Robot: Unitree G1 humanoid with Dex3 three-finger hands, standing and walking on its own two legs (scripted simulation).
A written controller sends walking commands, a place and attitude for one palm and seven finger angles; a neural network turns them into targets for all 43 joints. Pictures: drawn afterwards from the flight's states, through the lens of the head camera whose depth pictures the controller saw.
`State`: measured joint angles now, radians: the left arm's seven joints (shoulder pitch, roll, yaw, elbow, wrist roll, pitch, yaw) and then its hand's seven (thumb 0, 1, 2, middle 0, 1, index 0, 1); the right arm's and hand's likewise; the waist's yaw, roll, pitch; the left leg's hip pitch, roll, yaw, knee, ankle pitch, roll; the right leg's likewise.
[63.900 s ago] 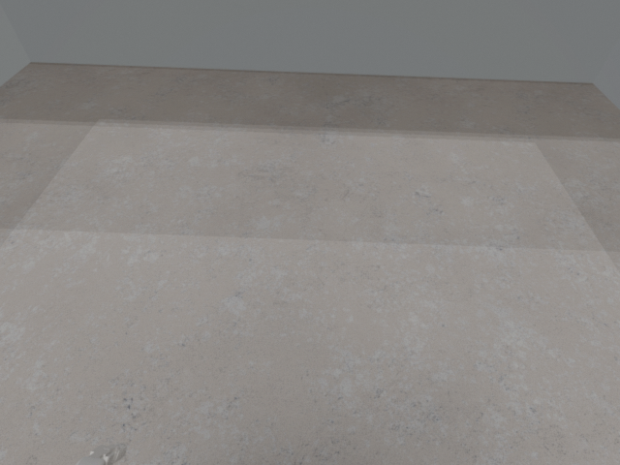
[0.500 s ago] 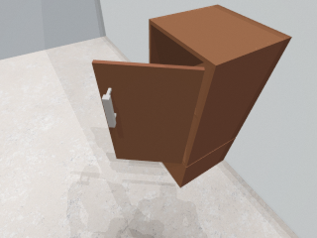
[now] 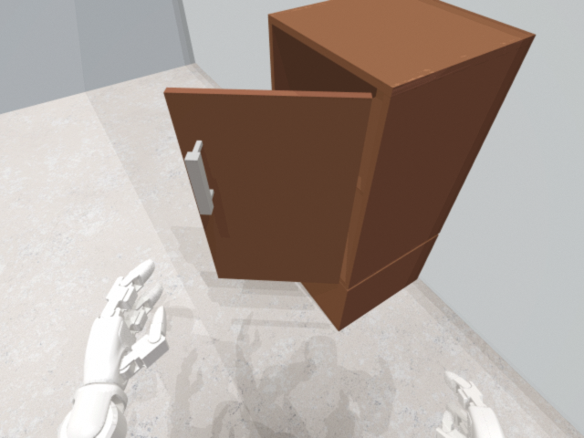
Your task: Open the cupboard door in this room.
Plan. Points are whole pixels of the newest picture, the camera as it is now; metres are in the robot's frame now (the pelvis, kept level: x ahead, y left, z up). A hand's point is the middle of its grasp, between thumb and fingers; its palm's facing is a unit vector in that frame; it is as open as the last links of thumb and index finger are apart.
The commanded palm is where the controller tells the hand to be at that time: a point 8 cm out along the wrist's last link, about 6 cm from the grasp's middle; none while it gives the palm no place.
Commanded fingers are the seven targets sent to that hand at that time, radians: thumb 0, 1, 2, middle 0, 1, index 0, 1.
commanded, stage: raise the hand with hooked fingers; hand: left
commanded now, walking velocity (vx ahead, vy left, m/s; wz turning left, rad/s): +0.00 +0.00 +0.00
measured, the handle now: (202, 178) +0.59 +0.20 +0.00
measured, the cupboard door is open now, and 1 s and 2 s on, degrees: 54 54 54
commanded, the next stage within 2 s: move the hooked fingers beside the handle in 1.84 s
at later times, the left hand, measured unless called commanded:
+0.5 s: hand (153, 366) +0.23 +0.20 -0.02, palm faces -0.13 -0.99 -0.02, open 10.6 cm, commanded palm +0.19 +0.27 -0.01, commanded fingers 0.00 -0.01 0.51 -0.27 -0.88 -0.27 -0.88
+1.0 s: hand (92, 341) +0.25 +0.28 +0.01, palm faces +0.01 -1.00 -0.06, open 13.4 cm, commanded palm +0.23 +0.32 +0.01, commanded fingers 0.00 -0.50 0.30 -0.30 -1.20 -0.30 -1.20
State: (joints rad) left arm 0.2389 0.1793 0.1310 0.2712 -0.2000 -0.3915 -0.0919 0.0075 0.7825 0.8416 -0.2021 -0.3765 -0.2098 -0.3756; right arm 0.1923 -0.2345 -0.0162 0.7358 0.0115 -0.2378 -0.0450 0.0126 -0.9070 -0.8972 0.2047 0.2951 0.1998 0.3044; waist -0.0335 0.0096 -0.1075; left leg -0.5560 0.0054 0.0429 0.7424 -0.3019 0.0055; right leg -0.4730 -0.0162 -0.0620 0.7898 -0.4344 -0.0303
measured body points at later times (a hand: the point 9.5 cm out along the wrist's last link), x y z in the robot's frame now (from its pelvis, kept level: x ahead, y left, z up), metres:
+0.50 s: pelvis -0.02 +0.00 -0.06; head +0.05 +0.01 +0.39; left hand +0.23 +0.26 -0.02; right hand +0.15 -0.22 -0.15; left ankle +0.04 +0.12 -0.71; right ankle -0.02 -0.10 -0.71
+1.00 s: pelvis -0.01 +0.03 -0.04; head +0.05 +0.05 +0.40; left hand +0.24 +0.33 +0.02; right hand +0.16 -0.22 -0.11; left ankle +0.04 +0.12 -0.71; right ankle -0.02 -0.10 -0.71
